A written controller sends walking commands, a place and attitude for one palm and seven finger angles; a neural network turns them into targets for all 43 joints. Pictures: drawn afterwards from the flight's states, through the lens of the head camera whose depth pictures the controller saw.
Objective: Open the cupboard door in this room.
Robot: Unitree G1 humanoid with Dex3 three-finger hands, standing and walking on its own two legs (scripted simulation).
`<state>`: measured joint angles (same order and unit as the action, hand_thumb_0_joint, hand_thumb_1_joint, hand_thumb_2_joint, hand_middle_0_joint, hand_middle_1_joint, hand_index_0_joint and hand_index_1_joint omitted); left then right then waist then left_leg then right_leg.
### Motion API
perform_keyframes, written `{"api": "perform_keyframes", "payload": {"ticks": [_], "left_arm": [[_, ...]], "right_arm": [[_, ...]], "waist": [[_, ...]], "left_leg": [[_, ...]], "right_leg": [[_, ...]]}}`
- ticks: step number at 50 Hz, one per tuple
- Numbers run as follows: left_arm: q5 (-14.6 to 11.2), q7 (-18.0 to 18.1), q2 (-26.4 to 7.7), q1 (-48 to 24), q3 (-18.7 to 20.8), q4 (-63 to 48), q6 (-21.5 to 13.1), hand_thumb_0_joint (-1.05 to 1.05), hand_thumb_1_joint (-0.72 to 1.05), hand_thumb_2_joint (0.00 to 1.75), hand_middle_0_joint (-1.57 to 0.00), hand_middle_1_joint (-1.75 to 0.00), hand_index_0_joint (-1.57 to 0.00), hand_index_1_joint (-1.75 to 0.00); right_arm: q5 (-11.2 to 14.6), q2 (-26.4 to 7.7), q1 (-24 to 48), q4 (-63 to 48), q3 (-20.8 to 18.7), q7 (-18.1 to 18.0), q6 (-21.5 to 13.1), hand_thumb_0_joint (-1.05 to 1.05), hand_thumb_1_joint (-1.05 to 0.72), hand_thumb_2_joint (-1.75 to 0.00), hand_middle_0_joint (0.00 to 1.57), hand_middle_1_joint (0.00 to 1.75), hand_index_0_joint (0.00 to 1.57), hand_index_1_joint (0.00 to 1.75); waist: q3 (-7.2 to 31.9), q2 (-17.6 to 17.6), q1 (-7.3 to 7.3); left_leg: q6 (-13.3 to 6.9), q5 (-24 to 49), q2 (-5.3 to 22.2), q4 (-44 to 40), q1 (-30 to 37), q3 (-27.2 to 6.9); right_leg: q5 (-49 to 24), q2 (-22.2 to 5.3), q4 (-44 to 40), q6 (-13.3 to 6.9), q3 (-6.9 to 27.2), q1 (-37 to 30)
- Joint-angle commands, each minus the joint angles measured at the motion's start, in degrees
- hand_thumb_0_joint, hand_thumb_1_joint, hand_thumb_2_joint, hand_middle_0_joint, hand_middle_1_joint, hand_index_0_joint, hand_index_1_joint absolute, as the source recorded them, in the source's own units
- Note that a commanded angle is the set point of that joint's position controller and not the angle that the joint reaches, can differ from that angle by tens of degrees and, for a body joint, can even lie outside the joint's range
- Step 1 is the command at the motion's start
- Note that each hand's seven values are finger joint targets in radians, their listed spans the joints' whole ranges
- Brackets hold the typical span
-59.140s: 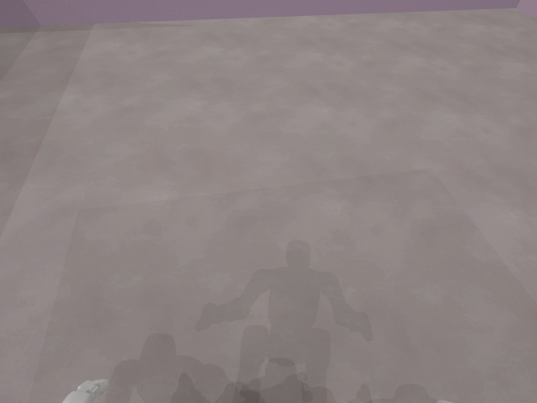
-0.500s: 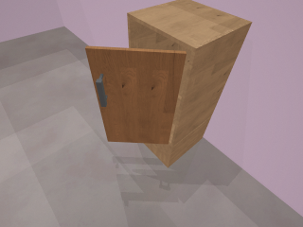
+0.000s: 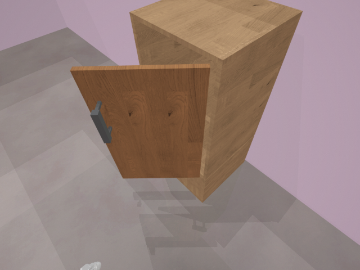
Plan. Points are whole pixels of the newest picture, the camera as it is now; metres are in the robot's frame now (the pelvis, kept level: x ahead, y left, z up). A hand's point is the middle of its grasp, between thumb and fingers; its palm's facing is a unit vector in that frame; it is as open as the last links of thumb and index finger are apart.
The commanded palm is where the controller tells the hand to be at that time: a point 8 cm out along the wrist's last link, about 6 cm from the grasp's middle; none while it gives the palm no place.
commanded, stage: come to a stop and stand still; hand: left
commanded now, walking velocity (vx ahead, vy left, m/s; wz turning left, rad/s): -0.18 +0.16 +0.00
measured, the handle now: (103, 122) +0.52 +0.26 -0.02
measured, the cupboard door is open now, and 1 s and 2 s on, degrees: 47 47 47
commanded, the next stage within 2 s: look again from close up in 1.16 s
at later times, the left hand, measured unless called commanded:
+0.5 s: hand out of the picture +0.00 +0.24 -0.18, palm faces +0.13 -0.97 -0.21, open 7.4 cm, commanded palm none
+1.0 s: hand out of the picture -0.07 +0.19 -0.17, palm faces +0.07 -0.99 -0.14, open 7.4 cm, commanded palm none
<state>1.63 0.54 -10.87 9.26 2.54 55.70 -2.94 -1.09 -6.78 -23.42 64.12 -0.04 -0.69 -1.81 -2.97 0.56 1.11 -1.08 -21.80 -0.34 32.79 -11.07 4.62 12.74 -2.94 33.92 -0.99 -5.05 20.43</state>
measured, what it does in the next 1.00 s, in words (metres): steps on the spot: left foot, then right foot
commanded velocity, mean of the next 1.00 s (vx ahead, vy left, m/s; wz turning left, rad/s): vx -0.03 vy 0.03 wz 0.00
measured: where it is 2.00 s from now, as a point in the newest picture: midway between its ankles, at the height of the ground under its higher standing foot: outside the picture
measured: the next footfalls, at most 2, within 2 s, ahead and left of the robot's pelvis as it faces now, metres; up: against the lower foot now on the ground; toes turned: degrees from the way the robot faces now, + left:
left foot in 0.38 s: +0.05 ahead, +0.14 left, +0.00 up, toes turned +7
right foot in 0.70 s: -0.04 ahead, -0.07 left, +0.00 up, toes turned +0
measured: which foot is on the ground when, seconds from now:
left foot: down 0.00-0.00, up 0.02-0.36, down 0.38-1.00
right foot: down 0.00-0.38, up 0.40-0.68, down 0.70-1.00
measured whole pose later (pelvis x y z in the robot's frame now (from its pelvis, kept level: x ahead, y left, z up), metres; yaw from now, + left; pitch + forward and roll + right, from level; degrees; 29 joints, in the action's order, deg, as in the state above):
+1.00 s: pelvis -0.06 +0.03 +0.01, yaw +2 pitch -2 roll +0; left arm 0.8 1.7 -7.3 18.7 -0.2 62.3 0.3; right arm -0.9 -8.4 -18.3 63.8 -0.5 -1.0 1.6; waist -0.2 -1.4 0.4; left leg -1.5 -7.1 0.5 24.2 -15.4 4.7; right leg 17.3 0.6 26.6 -1.5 -2.6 7.5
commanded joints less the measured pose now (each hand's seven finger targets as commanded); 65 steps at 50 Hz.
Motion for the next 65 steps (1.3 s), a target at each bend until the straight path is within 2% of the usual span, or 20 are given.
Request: {"api": "perform_keyframes", "payload": {"ticks": [1,5,13,16,17,18,19,20,21,24,31,33,36,37,38,47,62,63,64,65], "left_arm": [[-0.5,1.5,-10.4,13.4,1.3,1.1,0.7,0.00,0.90,0.90,-0.20,-0.30,-0.20,-0.30],[-0.3,2.4,-7.8,6.4,0.8,-1.1,1.3,0.00,0.90,0.90,-0.20,-0.30,-0.20,-0.30],[0.6,2.1,-10.7,5.7,2.8,-3.1,2.8,0.00,0.90,0.90,-0.20,-0.30,-0.20,-0.30],[0.1,1.8,-10.5,3.5,2.6,-3.6,3.6,0.00,0.90,0.90,-0.20,-0.30,-0.20,-0.30],[-0.2,1.7,-8.3,3.9,2.1,-3.9,4.2,0.00,0.90,0.90,-0.20,-0.30,-0.20,-0.30],[-0.5,1.5,-4.0,5.4,1.2,-5.1,4.8,0.00,0.90,0.90,-0.20,-0.30,-0.20,-0.30],[-0.6,1.8,-3.6,4.8,0.8,-5.3,5.2,0.00,0.90,0.90,-0.20,-0.30,-0.20,-0.30],[-0.6,1.7,-4.6,4.4,1.1,-5.4,5.4,0.00,0.90,0.90,-0.20,-0.30,-0.20,-0.30],[0.0,1.5,-4.3,4.4,1.4,-4.1,5.4,0.00,0.90,0.90,-0.20,-0.30,-0.20,-0.30],[0.0,1.1,-4.1,8.7,1.2,-0.9,5.4,0.00,0.90,0.90,-0.20,-0.30,-0.20,-0.30],[-0.3,1.2,-1.5,9.1,-0.4,0.2,4.2,0.00,0.90,0.90,-0.20,-0.30,-0.20,-0.30],[-0.3,1.4,-1.5,12.3,-0.7,1.9,3.4,0.00,0.90,0.90,-0.20,-0.30,-0.20,-0.30],[-0.4,1.7,-5.2,12.4,-0.9,2.9,2.2,0.00,0.90,0.90,-0.20,-0.30,-0.20,-0.30],[-0.6,1.6,-5.4,11.4,-1.1,2.8,2.3,0.00,0.90,0.90,-0.20,-0.30,-0.20,-0.30],[-0.5,1.7,-4.5,10.5,-1.1,2.9,1.7,0.00,0.90,0.90,-0.20,-0.30,-0.20,-0.30],[-1.0,1.5,-2.5,13.1,-1.8,5.2,2.8,0.00,0.90,0.90,-0.20,-0.30,-0.20,-0.30],[-1.2,1.6,0.2,15.9,-2.1,7.5,2.1,0.00,0.90,0.90,-0.20,-0.30,-0.20,-0.30],[0.4,1.7,-10.6,11.9,-3.1,2.1,0.5,0.00,0.90,0.90,-0.20,-0.30,-0.20,-0.30],[-0.2,2.2,-6.7,13.0,-1.3,1.7,0.5,0.00,0.90,0.90,-0.20,-0.30,-0.20,-0.30],[0.0,2.6,-5.1,12.2,-1.3,2.2,0.3,0.00,0.90,0.90,-0.20,-0.30,-0.20,-0.30]], "right_arm": [[0.6,-4.6,0.3,-5.7,-1.5,-1.2,0.2,0.00,-0.90,-0.90,0.20,0.30,0.20,0.30],[0.6,-4.1,2.4,-5.0,-2.0,-0.5,3.0,0.00,-0.90,-0.90,0.20,0.30,0.20,0.30],[0.4,-4.4,8.0,-9.4,-3.0,0.1,3.7,0.00,-0.90,-0.90,0.20,0.30,0.20,0.30],[0.5,-5.2,3.4,-8.9,-2.9,0.0,2.7,0.00,-0.90,-0.90,0.20,0.30,0.20,0.30],[0.4,-7.4,1.6,-8.4,-3.2,-0.1,2.2,0.00,-0.90,-0.90,0.20,0.30,0.20,0.30],[0.0,-12.3,2.0,-9.6,-4.1,-0.2,1.7,0.00,-0.90,-0.90,0.20,0.30,0.20,0.30],[-0.2,-15.0,4.7,-11.4,-4.2,-0.6,2.2,0.00,-0.90,-0.90,0.20,0.30,0.20,0.30],[-0.7,-14.1,8.2,-13.0,-3.8,-0.6,2.4,0.00,-0.90,-0.90,0.20,0.30,0.20,0.30],[-0.7,-11.4,11.2,-13.0,-3.2,-1.0,2.0,0.00,-0.90,-0.90,0.20,0.30,0.20,0.30],[-0.3,-9.6,14.0,-13.7,-2.2,-1.2,1.5,0.00,-0.90,-0.90,0.20,0.30,0.20,0.30],[-0.3,-10.3,7.1,-10.2,-2.9,-1.4,1.6,0.00,-0.90,-0.90,0.20,0.30,0.20,0.30],[0.2,-9.8,7.4,-9.4,-2.7,-1.2,1.5,0.00,-0.90,-0.90,0.20,0.30,0.20,0.30],[1.0,-6.4,8.4,-9.4,-1.7,-0.6,1.5,0.00,-0.90,-0.90,0.20,0.30,0.20,0.30],[0.7,-6.1,8.0,-8.7,-1.6,-0.3,1.4,0.00,-0.90,-0.90,0.20,0.30,0.20,0.30],[0.4,-5.4,7.6,-7.9,-1.8,-0.3,1.6,0.00,-0.90,-0.90,0.20,0.30,0.20,0.30],[0.2,-6.4,4.9,-3.0,-0.8,-0.6,2.4,0.00,-0.90,-0.90,0.20,0.30,0.20,0.30],[0.4,-4.1,0.4,-0.3,-0.7,-1.2,1.6,0.00,-0.90,-0.90,0.20,0.30,0.20,0.30],[-0.1,-12.1,5.3,-7.0,-1.0,-0.2,0.7,0.00,-0.90,-0.90,0.20,0.30,0.20,0.30],[-0.2,-9.2,5.7,-7.8,-2.3,-0.4,0.1,0.00,-0.90,-0.90,0.20,0.30,0.20,0.30],[-0.3,-7.5,4.5,-6.5,-2.4,-0.7,0.2,0.00,-0.90,-0.90,0.20,0.30,0.20,0.30]], "waist": [[5.6,-9.4,-4.27],[2.5,-10.0,-1.65],[5.1,-10.5,-2.75],[7.0,-9.8,0.26],[7.3,-3.2,0.98],[6.5,14.1,0.41],[4.8,17.8,0.33],[3.4,11.8,-0.58],[2.1,9.8,-1.76],[2.2,9.1,-3.27],[5.0,4.7,-0.62],[6.0,2.6,-2.06],[3.8,-7.5,-0.85],[3.5,-5.9,-0.40],[3.3,-11.2,-0.13],[-7.2,0.9,-1.07],[-2.3,-1.0,-1.26],[-9.6,1.0,0.58],[-1.4,-2.8,-0.91],[0.9,-2.0,0.76]], "left_leg": [[1.2,-15.8,2.1,24.5,-17.1,-4.3],[3.0,-6.9,2.6,28.5,-16.1,-3.8],[4.1,-2.7,1.1,14.6,-11.1,-0.7],[3.1,7.6,0.3,-1.8,0.9,0.8],[2.5,11.6,3.3,-8.7,6.3,-1.7],[-1.8,20.6,16.4,-15.1,5.8,-17.4],[-8.1,28.4,22.2,-17.4,-1.8,-23.0],[-11.4,24.0,22.3,-17.6,-7.7,-20.1],[-9.9,20.1,17.6,-18.5,-9.9,-16.3],[-8.2,19.6,13.0,-17.3,-8.8,-10.8],[-9.6,19.0,14.3,-16.5,2.5,-14.9],[-7.1,20.3,11.9,-13.0,1.4,-13.1],[-0.3,10.7,4.4,-8.9,-2.2,-5.1],[0.0,11.9,3.8,-9.6,0.4,-5.2],[0.1,13.5,4.0,-8.7,0.4,-4.7],[-0.3,2.5,5.5,-15.1,-3.2,-7.8],[-0.2,7.4,6.1,-14.0,-1.3,-7.3],[0.2,11.8,3.3,-8.7,-5.5,-7.9],[0.1,7.7,4.7,-3.7,-3.8,-6.6],[0.1,10.2,4.1,-1.8,-3.3,-6.5]], "right_leg": [[-36.3,-24.7,-12.5,-14.2,21.9,-17.1],[-42.8,-17.2,-11.1,-10.5,9.9,-8.3],[-28.7,-15.7,-10.4,-10.1,9.6,-6.6],[-14.4,-12.5,-6.8,-6.2,8.3,-1.5],[-5.2,-9.1,-1.1,-3.6,5.7,1.8],[14.6,-1.5,8.3,0.7,0.4,8.5],[22.3,0.8,17.6,1.6,3.2,7.7],[19.9,-0.6,23.4,1.0,5.6,4.8],[15.5,-0.1,26.0,0.8,6.1,4.3],[9.4,0.1,28.6,1.5,6.2,4.2],[14.3,0.3,3.1,2.1,3.2,-1.5],[4.9,0.4,-10.3,1.8,3.4,-8.4],[-3.7,-9.0,-16.3,-2.5,13.1,-8.7],[-3.8,-9.4,-15.7,-3.2,12.7,-6.3],[-6.2,-7.1,-15.1,-2.8,11.8,-6.3],[14.1,-2.8,-17.4,-1.5,9.6,0.0],[7.5,-2.4,-15.9,-1.8,9.0,-3.5],[2.6,-1.8,-16.6,-2.1,7.1,-1.6],[8.7,-5.4,-16.0,-2.4,11.6,-1.2],[7.1,-6.7,-16.8,-3.7,12.8,-1.8]]}}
